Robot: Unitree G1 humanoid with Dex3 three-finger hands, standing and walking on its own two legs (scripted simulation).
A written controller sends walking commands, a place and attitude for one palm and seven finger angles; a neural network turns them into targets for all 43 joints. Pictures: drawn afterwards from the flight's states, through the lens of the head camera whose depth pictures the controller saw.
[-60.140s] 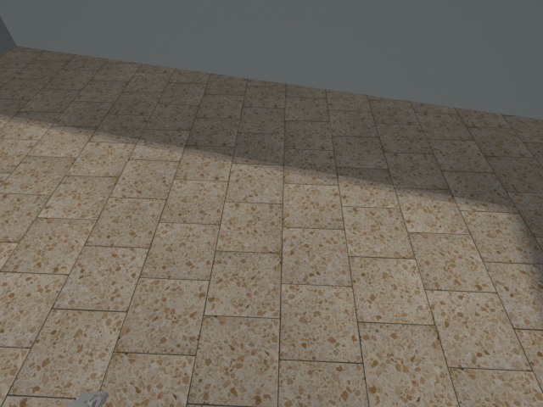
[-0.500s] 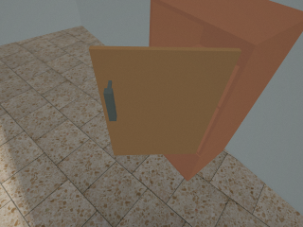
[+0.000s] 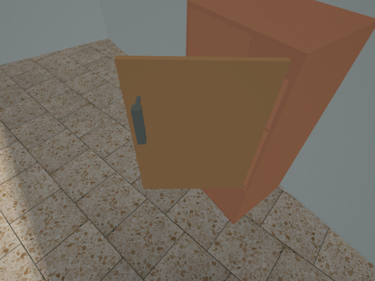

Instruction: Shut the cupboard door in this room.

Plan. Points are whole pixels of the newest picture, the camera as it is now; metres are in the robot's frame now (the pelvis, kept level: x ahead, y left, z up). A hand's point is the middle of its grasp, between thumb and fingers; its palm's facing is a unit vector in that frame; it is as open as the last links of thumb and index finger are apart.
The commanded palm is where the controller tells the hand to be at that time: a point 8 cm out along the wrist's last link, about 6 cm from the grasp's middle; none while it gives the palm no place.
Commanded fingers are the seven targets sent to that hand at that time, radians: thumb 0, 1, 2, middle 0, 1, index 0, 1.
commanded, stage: shuffle to correct the standing spot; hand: left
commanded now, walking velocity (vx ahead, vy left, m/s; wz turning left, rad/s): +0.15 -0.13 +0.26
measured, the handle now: (140, 120) +0.51 +0.17 +0.04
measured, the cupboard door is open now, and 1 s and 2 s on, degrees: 54 54 54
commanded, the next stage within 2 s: come to a stop and stand still in 0.74 s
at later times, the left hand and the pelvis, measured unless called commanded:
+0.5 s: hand out of the picture +0.00 +0.16 -0.19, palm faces +0.05 -0.98 -0.16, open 7.3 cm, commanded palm none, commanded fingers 0.00 0.90 0.90 -0.20 -0.30 -0.20 -0.30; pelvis +0.05 -0.01 -0.01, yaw +2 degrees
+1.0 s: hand (137, 270) +0.19 +0.14 -0.18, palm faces +0.06 -0.98 -0.20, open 7.3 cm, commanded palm none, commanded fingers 0.00 0.90 0.90 -0.20 -0.30 -0.20 -0.30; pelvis +0.11 -0.06 -0.01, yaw +3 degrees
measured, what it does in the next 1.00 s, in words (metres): walks ahead: right foot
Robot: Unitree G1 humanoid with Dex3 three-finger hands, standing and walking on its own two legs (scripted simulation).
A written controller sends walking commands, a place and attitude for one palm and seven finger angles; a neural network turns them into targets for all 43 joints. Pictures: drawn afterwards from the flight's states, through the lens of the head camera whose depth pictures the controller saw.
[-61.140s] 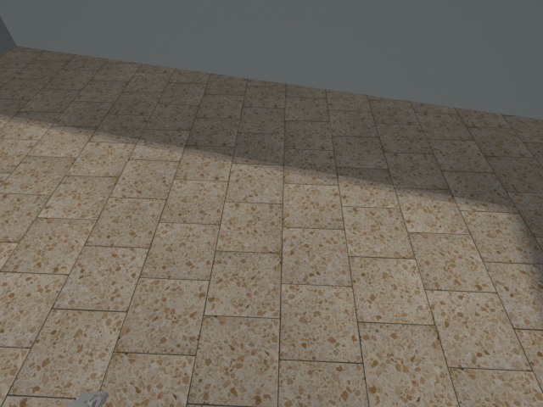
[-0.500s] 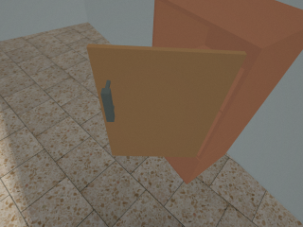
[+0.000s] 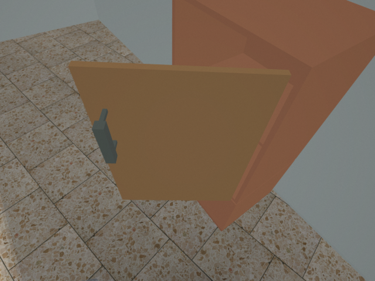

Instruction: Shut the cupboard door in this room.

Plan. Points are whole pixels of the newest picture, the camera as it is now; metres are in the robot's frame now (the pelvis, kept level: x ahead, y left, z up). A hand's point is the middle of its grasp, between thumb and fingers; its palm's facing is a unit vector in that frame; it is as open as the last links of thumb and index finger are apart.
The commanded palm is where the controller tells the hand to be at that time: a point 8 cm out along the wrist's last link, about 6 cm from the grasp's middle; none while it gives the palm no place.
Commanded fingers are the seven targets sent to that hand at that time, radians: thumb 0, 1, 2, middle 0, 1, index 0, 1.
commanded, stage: come to a stop and stand still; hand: left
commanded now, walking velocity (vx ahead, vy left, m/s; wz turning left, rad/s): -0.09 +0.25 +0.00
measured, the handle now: (108, 136) +0.41 +0.21 +0.05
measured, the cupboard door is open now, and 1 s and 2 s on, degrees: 54 54 54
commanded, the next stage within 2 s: none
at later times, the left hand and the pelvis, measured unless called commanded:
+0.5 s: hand out of the picture +0.02 +0.21 -0.17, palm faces +0.01 -0.97 -0.26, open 7.3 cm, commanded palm none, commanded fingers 0.00 0.90 0.90 -0.20 -0.30 -0.20 -0.30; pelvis -0.03 +0.02 +0.00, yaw -2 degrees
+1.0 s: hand out of the picture -0.12 +0.17 -0.16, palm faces +0.01 -0.98 -0.20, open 7.3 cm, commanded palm none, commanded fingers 0.00 0.90 0.90 -0.20 -0.30 -0.20 -0.30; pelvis -0.10 +0.01 +0.01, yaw -1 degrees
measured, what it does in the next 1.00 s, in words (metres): steps on the spot: left foot, then right foot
